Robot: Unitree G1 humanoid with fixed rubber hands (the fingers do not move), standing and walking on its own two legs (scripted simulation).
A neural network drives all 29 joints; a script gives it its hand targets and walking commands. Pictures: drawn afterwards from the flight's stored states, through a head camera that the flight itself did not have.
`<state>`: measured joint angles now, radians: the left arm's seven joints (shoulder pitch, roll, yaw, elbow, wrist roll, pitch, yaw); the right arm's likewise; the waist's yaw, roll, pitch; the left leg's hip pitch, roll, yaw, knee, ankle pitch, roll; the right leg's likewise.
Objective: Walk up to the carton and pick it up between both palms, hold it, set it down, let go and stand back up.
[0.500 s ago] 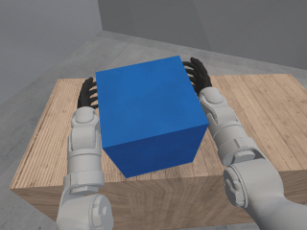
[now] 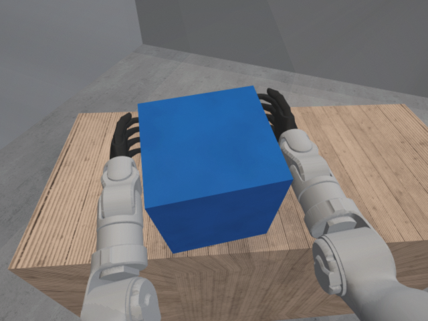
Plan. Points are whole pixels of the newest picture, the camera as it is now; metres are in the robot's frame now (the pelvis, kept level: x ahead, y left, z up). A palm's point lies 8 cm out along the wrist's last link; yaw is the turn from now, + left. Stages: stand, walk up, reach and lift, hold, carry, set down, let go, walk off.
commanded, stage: set down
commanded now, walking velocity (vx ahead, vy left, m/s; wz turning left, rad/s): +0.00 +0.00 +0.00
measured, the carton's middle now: (209, 176) +0.36 +0.06 +0.08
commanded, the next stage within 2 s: none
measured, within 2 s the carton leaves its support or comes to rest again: rests again in 1.12 s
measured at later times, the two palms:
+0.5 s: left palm (129, 157) +0.36 +0.22 +0.12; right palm (284, 132) +0.44 -0.07 +0.14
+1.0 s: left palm (130, 165) +0.35 +0.22 +0.10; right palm (280, 142) +0.44 -0.07 +0.12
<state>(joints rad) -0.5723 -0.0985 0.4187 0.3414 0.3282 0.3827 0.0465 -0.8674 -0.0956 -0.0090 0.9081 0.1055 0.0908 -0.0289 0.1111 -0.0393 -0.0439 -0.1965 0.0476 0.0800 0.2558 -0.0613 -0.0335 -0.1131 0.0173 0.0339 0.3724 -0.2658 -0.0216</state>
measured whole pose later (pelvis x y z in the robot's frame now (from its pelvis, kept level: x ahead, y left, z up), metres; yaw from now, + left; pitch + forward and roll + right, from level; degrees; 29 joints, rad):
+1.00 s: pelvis +0.01 -0.01 +0.00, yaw +0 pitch +4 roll +2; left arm -0.51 -0.13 0.47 0.39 0.33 0.14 0.01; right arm -0.80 -0.06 -0.04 0.91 0.02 -0.05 -0.06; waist 0.12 -0.04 -0.02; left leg -0.25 0.05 0.08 0.25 -0.06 -0.03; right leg -0.17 0.02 0.03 0.37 -0.28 -0.03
